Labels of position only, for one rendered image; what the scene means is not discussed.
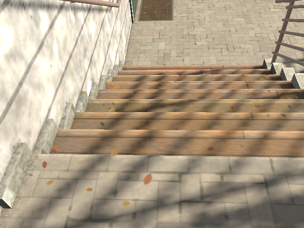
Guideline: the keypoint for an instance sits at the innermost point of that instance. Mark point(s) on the stairs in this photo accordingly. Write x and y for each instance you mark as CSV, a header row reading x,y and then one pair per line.
x,y
191,110

